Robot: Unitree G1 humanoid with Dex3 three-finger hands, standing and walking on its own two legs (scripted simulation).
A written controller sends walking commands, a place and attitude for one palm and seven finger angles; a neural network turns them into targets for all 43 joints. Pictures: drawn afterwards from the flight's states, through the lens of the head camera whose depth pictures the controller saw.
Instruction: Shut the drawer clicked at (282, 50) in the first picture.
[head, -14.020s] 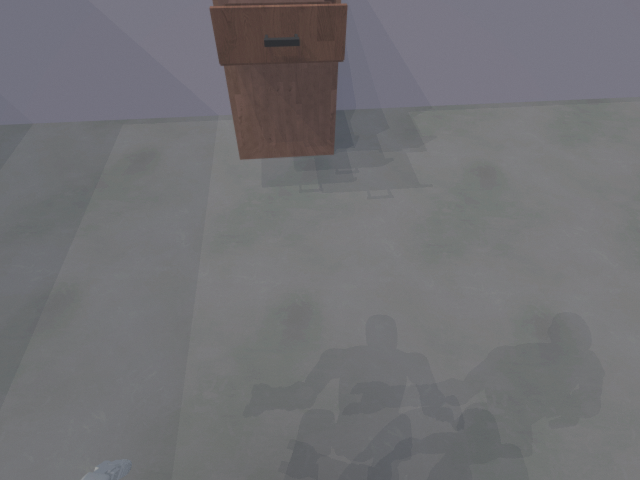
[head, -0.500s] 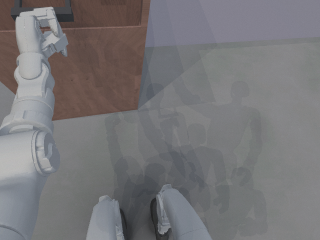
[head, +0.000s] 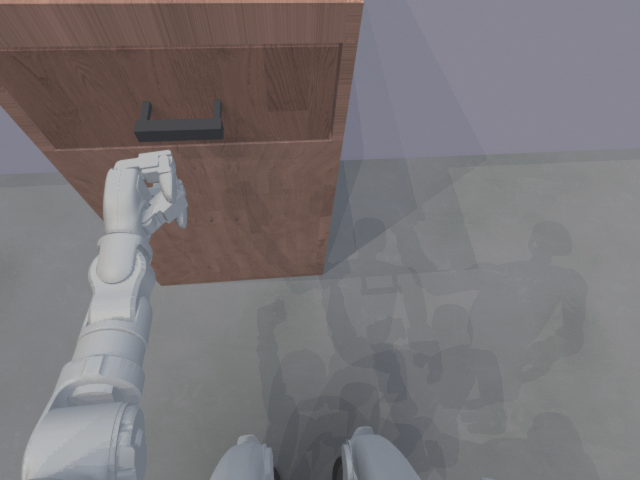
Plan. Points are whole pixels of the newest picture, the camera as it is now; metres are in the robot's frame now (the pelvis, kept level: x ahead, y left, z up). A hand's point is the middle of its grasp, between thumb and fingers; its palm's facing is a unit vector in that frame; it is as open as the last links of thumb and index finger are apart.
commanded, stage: draw the hand back to the body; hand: left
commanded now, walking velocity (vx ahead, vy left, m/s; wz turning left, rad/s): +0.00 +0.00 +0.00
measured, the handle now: (181, 118) +0.60 +0.17 +0.02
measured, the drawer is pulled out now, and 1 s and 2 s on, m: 0.00 0.00 0.00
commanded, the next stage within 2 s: step back with the hand held close in 1.16 s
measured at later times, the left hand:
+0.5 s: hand (76, 296) +0.30 +0.20 +0.13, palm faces +0.17 -0.96 -0.24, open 3.2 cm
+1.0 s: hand out of the picture +0.17 +0.24 +0.23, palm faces +0.41 -0.82 -0.39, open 3.2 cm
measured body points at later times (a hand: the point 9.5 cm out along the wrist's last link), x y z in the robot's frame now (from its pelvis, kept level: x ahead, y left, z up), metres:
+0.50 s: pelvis +0.00 +0.00 +0.06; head +0.02 -0.01 +0.51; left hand +0.28 +0.25 +0.15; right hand +0.19 -0.22 -0.03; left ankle -0.02 +0.09 -0.67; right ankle -0.01 -0.10 -0.67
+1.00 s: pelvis +0.00 +0.00 +0.07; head -0.02 -0.03 +0.52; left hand +0.14 +0.28 +0.25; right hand +0.20 -0.21 -0.01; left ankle -0.01 +0.09 -0.67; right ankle -0.01 -0.10 -0.67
